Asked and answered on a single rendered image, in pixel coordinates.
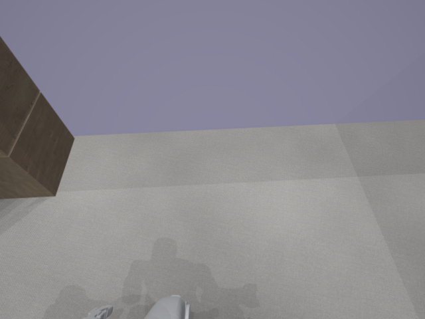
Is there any robot left thigh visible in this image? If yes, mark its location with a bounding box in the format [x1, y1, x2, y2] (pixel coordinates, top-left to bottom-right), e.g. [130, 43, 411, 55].
[144, 296, 191, 319]

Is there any cupboard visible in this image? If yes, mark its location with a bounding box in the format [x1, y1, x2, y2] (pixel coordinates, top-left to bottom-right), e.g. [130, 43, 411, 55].
[0, 37, 74, 199]

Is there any left robot hand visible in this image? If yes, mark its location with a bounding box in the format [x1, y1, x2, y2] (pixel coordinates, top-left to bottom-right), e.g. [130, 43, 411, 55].
[83, 305, 113, 319]

